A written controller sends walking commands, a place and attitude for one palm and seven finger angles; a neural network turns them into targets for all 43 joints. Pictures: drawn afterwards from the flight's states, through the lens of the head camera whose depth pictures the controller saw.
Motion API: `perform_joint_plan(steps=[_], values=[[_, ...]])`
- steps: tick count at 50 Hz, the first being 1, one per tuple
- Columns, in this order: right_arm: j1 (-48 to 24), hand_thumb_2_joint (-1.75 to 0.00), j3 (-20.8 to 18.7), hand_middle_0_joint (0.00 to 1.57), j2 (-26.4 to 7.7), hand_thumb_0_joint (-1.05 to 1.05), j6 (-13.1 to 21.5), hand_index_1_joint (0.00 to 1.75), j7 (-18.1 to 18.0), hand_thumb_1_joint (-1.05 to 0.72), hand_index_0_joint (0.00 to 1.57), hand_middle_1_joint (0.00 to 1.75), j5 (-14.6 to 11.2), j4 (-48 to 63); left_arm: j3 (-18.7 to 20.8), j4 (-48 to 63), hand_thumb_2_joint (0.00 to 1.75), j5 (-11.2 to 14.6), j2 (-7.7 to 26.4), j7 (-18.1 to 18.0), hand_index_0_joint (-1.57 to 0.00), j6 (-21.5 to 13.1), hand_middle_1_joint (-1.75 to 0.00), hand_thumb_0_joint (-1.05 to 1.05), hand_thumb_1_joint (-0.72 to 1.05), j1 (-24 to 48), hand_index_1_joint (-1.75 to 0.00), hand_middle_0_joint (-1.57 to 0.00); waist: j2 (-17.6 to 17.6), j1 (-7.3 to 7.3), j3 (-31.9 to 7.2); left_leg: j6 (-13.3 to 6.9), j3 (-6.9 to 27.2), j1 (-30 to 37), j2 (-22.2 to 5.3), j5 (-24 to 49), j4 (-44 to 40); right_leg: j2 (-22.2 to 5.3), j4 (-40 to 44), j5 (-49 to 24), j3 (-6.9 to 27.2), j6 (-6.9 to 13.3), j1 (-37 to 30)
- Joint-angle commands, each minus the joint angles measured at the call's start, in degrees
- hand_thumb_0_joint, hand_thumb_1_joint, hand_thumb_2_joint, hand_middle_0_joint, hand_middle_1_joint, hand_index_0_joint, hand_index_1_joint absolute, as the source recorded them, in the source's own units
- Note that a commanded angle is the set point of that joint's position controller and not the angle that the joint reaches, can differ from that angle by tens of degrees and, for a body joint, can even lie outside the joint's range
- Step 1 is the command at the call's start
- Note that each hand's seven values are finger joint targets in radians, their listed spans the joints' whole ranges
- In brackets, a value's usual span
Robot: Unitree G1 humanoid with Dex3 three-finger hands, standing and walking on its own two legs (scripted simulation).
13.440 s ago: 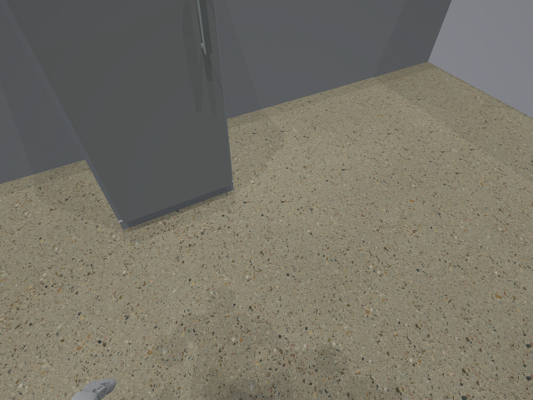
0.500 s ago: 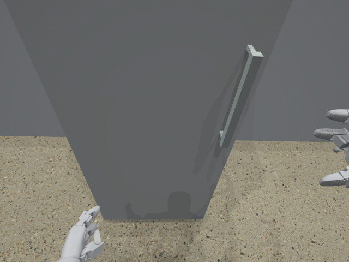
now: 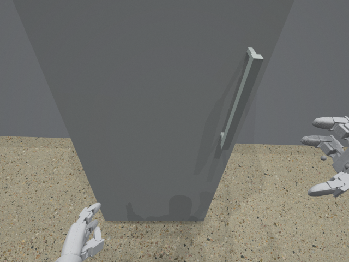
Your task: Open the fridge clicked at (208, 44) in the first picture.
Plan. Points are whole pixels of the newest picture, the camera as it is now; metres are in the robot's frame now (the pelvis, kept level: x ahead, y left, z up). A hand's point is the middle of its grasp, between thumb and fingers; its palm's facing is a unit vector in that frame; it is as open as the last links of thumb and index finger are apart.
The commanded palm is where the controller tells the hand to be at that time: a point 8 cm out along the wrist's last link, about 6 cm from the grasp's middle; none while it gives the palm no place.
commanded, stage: move the hooked fingers beside the handle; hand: right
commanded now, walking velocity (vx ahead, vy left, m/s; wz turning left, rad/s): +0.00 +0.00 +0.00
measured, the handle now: (235, 105) +0.46 -0.15 +0.15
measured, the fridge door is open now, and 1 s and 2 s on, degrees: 0 0 0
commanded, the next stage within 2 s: none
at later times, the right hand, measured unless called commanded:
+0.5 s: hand (305, 140) +0.33 -0.26 +0.16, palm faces +0.07 +1.00 -0.06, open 14.0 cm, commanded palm +0.29 -0.30 +0.17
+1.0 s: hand (288, 130) +0.36 -0.24 +0.16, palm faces +0.04 +1.00 -0.03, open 14.0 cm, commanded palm +0.33 -0.28 +0.17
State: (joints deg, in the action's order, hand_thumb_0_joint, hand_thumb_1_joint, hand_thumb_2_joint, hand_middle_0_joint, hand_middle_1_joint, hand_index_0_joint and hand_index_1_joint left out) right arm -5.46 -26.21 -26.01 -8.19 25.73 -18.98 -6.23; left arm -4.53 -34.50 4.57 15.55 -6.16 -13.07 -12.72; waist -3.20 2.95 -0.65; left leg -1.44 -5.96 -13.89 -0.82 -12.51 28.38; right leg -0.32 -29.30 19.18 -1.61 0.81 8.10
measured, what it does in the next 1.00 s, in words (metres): stands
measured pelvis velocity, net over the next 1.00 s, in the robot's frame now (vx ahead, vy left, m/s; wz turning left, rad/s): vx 0.01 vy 0.00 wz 0.01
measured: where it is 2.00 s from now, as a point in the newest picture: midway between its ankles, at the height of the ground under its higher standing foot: outside the picture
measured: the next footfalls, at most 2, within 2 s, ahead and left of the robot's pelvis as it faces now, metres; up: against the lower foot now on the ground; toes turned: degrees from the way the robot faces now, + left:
none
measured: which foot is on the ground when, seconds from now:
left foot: down 0.00-1.00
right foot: down 0.00-1.00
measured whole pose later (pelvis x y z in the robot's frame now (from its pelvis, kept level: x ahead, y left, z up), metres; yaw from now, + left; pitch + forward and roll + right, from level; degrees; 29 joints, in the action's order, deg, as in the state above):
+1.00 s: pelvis +0.01 +0.00 +0.00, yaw +1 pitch +1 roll +0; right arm -18.9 -21.5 -23.7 -8.4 19.4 -14.9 -19.1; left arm -4.1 -34.5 4.6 15.1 -5.9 -10.1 -13.2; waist -2.6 0.9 -1.4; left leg -1.2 -5.2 -16.3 -0.9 -13.0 28.5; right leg -0.1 -28.1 19.3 -2.3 0.9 9.7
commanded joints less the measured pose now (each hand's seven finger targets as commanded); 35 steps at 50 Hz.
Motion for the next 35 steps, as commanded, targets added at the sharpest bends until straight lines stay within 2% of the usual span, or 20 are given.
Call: perform_joint_plan(steps=[1, 2, 5, 7, 8, 10, 12, 13, 14, 17, 18, 21, 22, 23, 26, 29, 32, 33, 34, 35], values=[[-15.5, -0.30, -8.8, 0.30, -17.9, 0.00, 3.7, 1.20, -1.4, 0.50, 0.30, 1.20, -1.7, 7.6, 2.5, 9.1, 0.90, 0.0, 6.7, -0.3, -0.20, -3.3, -0.30, 0.00, 0.90, 7.0, -0.30, -0.20, -1.4, 0.07, -6.5, 0.0, 2.9, 6.7, -0.2, 5.8, -4.2, 0.3, 5.6, -11.5, 2.9, 0.3, 4.7], [-16.1, -0.30, -7.7, 0.30, -17.0, 0.00, 2.9, 1.20, -1.5, 0.50, 0.30, 1.20, -1.4, 5.3, 2.5, 8.7, 0.90, 0.2, 6.9, -0.4, -0.20, -3.2, -0.30, 0.00, 0.90, 6.7, -0.30, -0.20, -1.0, -0.44, -5.0, 0.1, 3.0, 5.5, -0.2, 5.1, -4.3, 0.2, 5.6, -10.9, 2.8, 0.3, 5.2], [-20.7, -0.30, -4.4, 0.30, -15.8, 0.00, 1.8, 1.20, -1.1, 0.50, 0.30, 1.20, -0.4, 5.6, 2.7, 9.1, 0.90, 0.4, 7.0, -0.6, -0.20, -2.9, -0.30, 0.00, 0.90, 6.6, -0.30, -0.20, -2.8, -1.30, -6.7, 0.1, 3.6, 5.4, -0.6, 5.3, -4.2, 0.2, 5.1, -11.0, 2.7, 0.3, 4.1], [-25.6, -0.30, -1.2, 0.30, -14.3, 0.00, 2.4, 1.20, -0.9, 0.50, 0.30, 1.20, 0.2, 7.8, 2.5, 9.3, 0.90, 0.4, 7.0, -0.9, -0.20, -3.3, -0.30, 0.00, 0.90, 6.5, -0.30, -0.20, -2.6, -2.27, -8.5, 0.3, 3.3, 4.9, -0.4, 5.0, -3.9, 0.2, 4.9, -10.7, 3.0, 0.5, 2.7], [-26.0, -0.30, -0.9, 0.30, -14.7, 0.00, 2.8, 1.20, -0.9, 0.50, 0.30, 1.20, 0.3, 7.4, 2.5, 9.1, 0.90, 0.4, 6.9, -0.9, -0.20, -3.2, -0.30, 0.00, 0.90, 6.3, -0.30, -0.20, -0.8, -2.43, -8.3, 0.2, 3.7, 5.3, -0.3, 4.5, -4.2, -0.1, 4.6, -10.7, 3.1, 0.6, 2.9], [-29.9, -0.30, 0.8, 0.30, -13.6, 0.00, 4.4, 1.20, -0.9, 0.50, 0.30, 1.20, 0.6, 9.2, 2.5, 8.9, 0.90, 0.3, 6.8, -1.3, -0.20, -3.4, -0.30, 0.00, 0.90, 6.0, -0.30, -0.20, -2.5, -2.97, -10.8, 0.3, 3.3, 5.3, 0.0, 5.4, -3.7, 0.2, 4.6, -11.3, 3.3, 0.7, 1.2], [-30.0, -0.30, 0.2, 0.30, -13.8, 0.00, 5.6, 1.20, -1.6, 0.50, 0.30, 1.20, 0.6, 9.0, 2.5, 8.7, 0.90, 0.0, 6.6, -1.4, -0.20, -3.9, -0.30, 0.00, 0.90, 5.6, -0.30, -0.20, -2.4, -2.57, -12.5, 0.2, 2.9, 5.8, 0.0, 6.8, -3.2, 0.3, 4.7, -12.5, 3.8, 0.5, 0.4], [-28.1, -0.30, -2.2, 0.30, -16.3, 0.00, 5.8, 1.20, -2.1, 0.50, 0.30, 1.20, 0.6, 7.3, 2.7, 8.1, 0.90, -0.1, 6.9, -1.3, -0.20, -3.6, -0.30, 0.00, 0.90, 5.1, -0.30, -0.20, -0.8, -1.83, -12.2, 0.1, 3.1, 6.8, 0.0, 7.2, -3.5, 0.0, 4.6, -13.1, 3.5, 0.4, 1.2], [-28.2, -0.30, -2.8, 0.30, -16.0, 0.00, 5.9, 1.20, -2.4, 0.50, 0.30, 1.20, 0.6, 6.7, 2.6, 8.0, 0.90, -0.1, 6.9, -1.3, -0.20, -3.5, -0.30, 0.00, 0.90, 5.3, -0.30, -0.20, -1.1, -1.69, -12.7, 0.0, 2.8, 7.9, -0.1, 8.9, -3.0, 0.2, 5.0, -14.3, 3.5, 0.3, 1.8], [-23.3, -0.30, -5.1, 0.30, -16.5, 0.00, 4.6, 1.20, -3.5, 0.50, 0.30, 1.20, 1.0, 3.2, 2.7, 8.2, 0.90, -0.2, 6.7, -0.7, -0.20, -3.2, -0.30, 0.00, 0.90, 5.5, -0.30, -0.20, -1.9, -0.06, -11.5, -0.4, 2.2, 8.5, -0.5, 12.1, -2.2, 0.2, 5.3, -17.2, 3.2, -0.1, 3.4], [-21.8, -0.30, -5.5, 0.30, -17.0, 0.00, 3.8, 1.20, -3.7, 0.50, 0.30, 1.20, 1.2, 2.3, 2.9, 8.3, 0.90, -0.4, 7.0, -0.4, -0.20, -2.7, -0.30, 0.00, 0.90, 5.3, -0.30, -0.20, 0.0, 0.40, -11.7, -0.4, 2.2, 9.4, -0.5, 13.2, -2.2, 0.2, 5.1, -18.1, 2.9, 0.0, 3.8], [-19.3, -0.30, -7.2, 0.30, -17.4, 0.00, 2.3, 1.20, -4.1, 0.50, 0.30, 1.20, 1.0, 2.7, 3.1, 9.4, 0.90, -0.2, 6.9, 0.2, -0.20, -2.0, -0.30, 0.00, 0.90, 5.8, -0.30, -0.20, 0.3, 0.89, -12.3, -0.3, 2.3, 10.7, -0.8, 16.1, -1.5, 0.2, 5.1, -20.0, 2.2, 0.1, 5.0], [-19.8, -0.30, -6.9, 0.30, -17.2, 0.00, 2.4, 1.20, -4.1, 0.50, 0.30, 1.20, 1.1, 4.2, 3.2, 9.6, 0.90, -0.1, 6.9, 0.3, -0.20, -1.9, -0.30, 0.00, 0.90, 5.9, -0.30, -0.20, -0.8, 0.75, -12.9, -0.3, 2.2, 10.6, -0.8, 17.1, -1.4, 0.1, 4.9, -21.0, 2.1, 0.0, 4.2], [-19.3, -0.30, -6.2, 0.30, -16.5, 0.00, 2.5, 1.20, -4.0, 0.50, 0.30, 1.20, 0.9, 6.2, 3.1, 10.3, 0.90, -0.2, 6.7, 0.5, -0.20, -1.8, -0.30, 0.00, 0.90, 6.1, -0.30, -0.20, -0.1, 0.97, -13.8, -0.3, 2.4, 11.5, -0.7, 18.1, -1.1, -0.1, 4.7, -22.3, 2.0, 0.0, 3.6], [-22.9, -0.30, -2.9, 0.30, -13.1, 0.00, 3.6, 1.20, -3.5, 0.50, 0.30, 1.20, 0.3, 8.4, 3.3, 10.1, 0.90, -0.1, 6.4, 0.2, -0.20, -2.0, -0.30, 0.00, 0.90, 5.6, -0.30, -0.20, -1.6, -0.75, -14.3, 0.0, 2.7, 9.1, -0.4, 17.6, -1.3, -0.1, 4.1, -21.5, 1.7, 0.1, 1.5], [-25.3, -0.30, -2.7, 0.30, -13.6, 0.00, 4.3, 1.20, -3.5, 0.50, 0.30, 1.20, 0.4, 5.0, 3.6, 8.4, 0.90, 0.0, 7.2, -0.4, -0.20, -1.8, -0.30, 0.00, 0.90, 4.4, -0.30, -0.20, 1.4, -2.03, -11.7, 0.2, 2.8, 6.9, -0.1, 14.7, -2.3, -0.3, 4.1, -18.0, 1.8, 0.5, 2.3], [-31.0, -0.30, 0.9, 0.30, -11.5, 0.00, 4.8, 1.20, -3.7, 0.50, 0.30, 1.20, 1.1, 6.0, 3.5, 8.0, 0.90, 0.1, 7.0, -1.2, -0.20, -2.0, -0.30, 0.00, 0.90, 4.5, -0.30, -0.20, -1.9, -3.10, -12.3, 0.2, 2.9, 5.5, -0.3, 12.9, -2.4, 0.1, 4.1, -16.9, 2.2, 0.5, 0.8], [-31.0, -0.30, 0.3, 0.30, -13.0, 0.00, 4.8, 1.20, -4.1, 0.50, 0.30, 1.20, 1.5, 6.6, 3.6, 7.9, 0.90, 0.1, 7.0, -1.2, -0.20, -1.8, -0.30, 0.00, 0.90, 4.5, -0.30, -0.20, -2.3, -2.65, -12.8, 0.0, 3.1, 6.0, -0.3, 13.2, -2.4, -0.2, 3.9, -17.7, 2.1, 0.5, 0.4], [-32.9, -0.30, 1.5, 0.30, -12.0, 0.00, 5.0, 1.20, -4.3, 0.50, 0.30, 1.20, 1.8, 7.2, 3.3, 8.0, 0.90, 0.1, 6.8, -1.2, -0.20, -1.8, -0.30, 0.00, 0.90, 4.7, -0.30, -0.20, -4.0, -2.92, -13.7, 0.0, 3.0, 6.2, -0.4, 13.7, -2.4, 0.1, 4.1, -18.2, 2.2, 0.4, -0.1], [-33.3, -0.30, 1.4, 0.30, -12.1, 0.00, 5.2, 1.20, -4.7, 0.50, 0.30, 1.20, 2.0, 7.3, 3.4, 7.9, 0.90, 0.0, 6.6, -1.4, -0.20, -1.9, -0.30, 0.00, 0.90, 4.5, -0.30, -0.20, -3.8, -2.88, -14.2, -0.1, 2.7, 6.4, -0.4, 14.1, -2.2, 0.1, 4.2, -19.1, 2.5, 0.2, -0.6]])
